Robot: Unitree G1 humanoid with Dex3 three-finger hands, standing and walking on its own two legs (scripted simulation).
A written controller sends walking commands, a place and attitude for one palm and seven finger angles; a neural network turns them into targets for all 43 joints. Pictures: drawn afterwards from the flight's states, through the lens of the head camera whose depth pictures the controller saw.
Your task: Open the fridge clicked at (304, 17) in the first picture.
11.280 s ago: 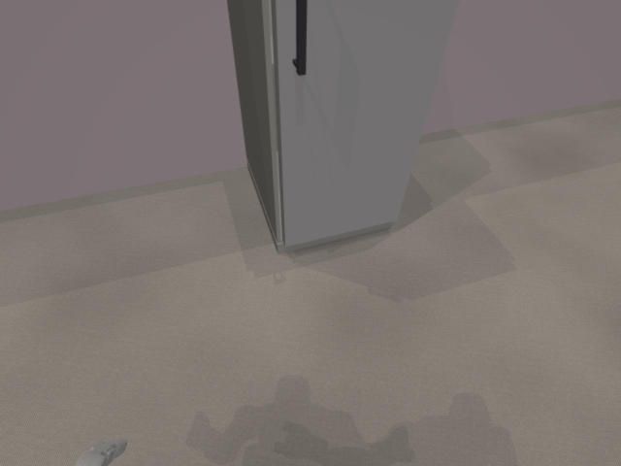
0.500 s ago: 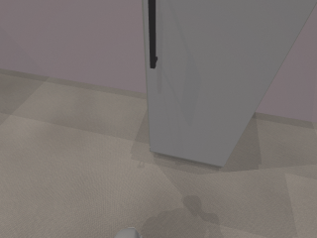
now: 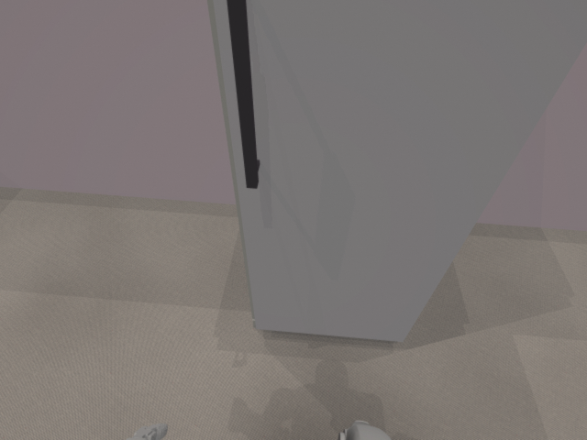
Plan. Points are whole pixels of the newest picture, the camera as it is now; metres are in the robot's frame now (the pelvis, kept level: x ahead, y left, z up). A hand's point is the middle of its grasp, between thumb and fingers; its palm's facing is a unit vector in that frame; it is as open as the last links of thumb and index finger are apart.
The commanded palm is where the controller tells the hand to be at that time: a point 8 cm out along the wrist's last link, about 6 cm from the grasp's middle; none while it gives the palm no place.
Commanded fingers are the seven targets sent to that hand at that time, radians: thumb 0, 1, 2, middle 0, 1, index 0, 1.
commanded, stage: come to a stop and stand still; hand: left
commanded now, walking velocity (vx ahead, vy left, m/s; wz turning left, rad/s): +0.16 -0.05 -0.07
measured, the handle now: (248, 99) +0.54 +0.09 +0.20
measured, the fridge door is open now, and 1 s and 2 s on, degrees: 0 0 0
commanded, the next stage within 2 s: look again from close up in 1.68 s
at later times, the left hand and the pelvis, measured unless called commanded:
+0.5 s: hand out of the picture +0.11 +0.20 -0.18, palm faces +0.04 -0.97 -0.25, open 7.3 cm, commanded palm none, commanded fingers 0.00 0.90 0.90 -0.20 -0.30 -0.20 -0.30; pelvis +0.03 +0.00 -0.02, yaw +0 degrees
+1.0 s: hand out of the picture +0.02 +0.20 -0.17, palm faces -0.02 -0.97 -0.24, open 7.4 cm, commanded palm none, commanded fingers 0.00 0.90 0.90 -0.20 -0.30 -0.20 -0.30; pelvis +0.00 +0.02 -0.01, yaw -3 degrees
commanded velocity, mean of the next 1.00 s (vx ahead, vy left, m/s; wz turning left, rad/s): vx -0.04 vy -0.04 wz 0.00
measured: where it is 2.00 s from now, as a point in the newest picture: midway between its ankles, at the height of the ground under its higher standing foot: outside the picture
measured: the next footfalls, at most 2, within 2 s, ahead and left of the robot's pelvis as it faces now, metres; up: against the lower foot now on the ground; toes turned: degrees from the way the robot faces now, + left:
right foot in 0.12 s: +0.17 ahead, -0.13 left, +0.00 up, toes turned -9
left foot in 0.52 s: +0.06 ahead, +0.12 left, +0.00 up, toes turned +0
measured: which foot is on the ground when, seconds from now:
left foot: down 0.00-0.12, up 0.14-0.50, down 0.52-1.00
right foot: up 0.00-0.10, down 0.12-0.52, up 0.54-0.92, down 0.94-1.00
